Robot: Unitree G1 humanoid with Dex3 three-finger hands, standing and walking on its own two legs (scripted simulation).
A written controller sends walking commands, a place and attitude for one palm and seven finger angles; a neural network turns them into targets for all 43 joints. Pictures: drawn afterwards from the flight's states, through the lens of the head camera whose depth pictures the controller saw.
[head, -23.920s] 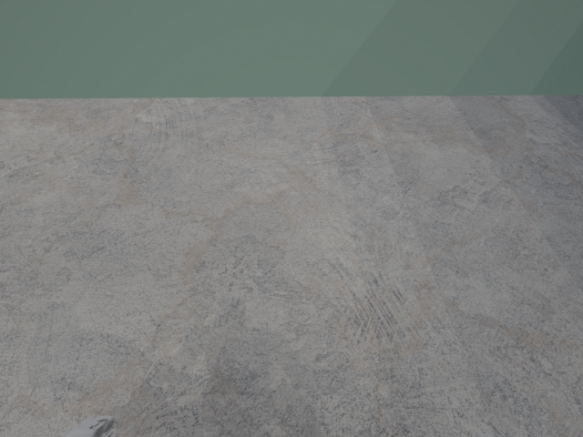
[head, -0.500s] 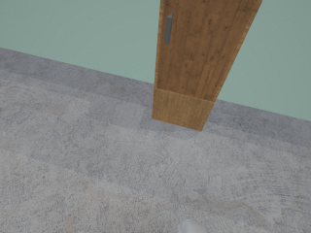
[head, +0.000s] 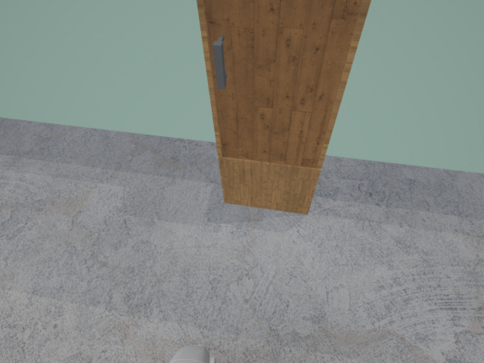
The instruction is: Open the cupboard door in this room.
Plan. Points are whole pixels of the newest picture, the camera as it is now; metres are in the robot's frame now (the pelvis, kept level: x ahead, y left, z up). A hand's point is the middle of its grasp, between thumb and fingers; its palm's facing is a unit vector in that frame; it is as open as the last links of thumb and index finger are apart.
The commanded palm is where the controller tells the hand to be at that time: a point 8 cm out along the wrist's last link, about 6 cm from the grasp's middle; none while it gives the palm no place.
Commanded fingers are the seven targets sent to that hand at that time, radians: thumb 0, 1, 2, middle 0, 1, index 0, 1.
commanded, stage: take the last steps up to it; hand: left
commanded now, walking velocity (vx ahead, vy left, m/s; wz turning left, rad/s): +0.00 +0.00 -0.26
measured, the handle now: (221, 62) +0.83 +0.13 +0.03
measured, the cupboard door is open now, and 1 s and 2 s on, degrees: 0 0 0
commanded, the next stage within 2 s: come to a stop and stand still in 0.86 s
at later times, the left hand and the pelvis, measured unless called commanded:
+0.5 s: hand out of the picture +0.13 +0.22 -0.17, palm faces -0.10 -0.98 -0.18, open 7.4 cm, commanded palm none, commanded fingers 0.00 0.90 0.90 -0.20 -0.30 -0.20 -0.30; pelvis +0.07 +0.03 +0.01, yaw -7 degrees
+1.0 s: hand (195, 296) +0.26 +0.13 -0.17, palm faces -0.06 -0.98 -0.20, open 7.2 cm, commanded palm none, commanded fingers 0.00 0.90 0.90 -0.20 -0.30 -0.20 -0.30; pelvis +0.21 -0.05 +0.00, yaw -6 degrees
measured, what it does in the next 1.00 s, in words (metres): walks ahead: left foot, then right foot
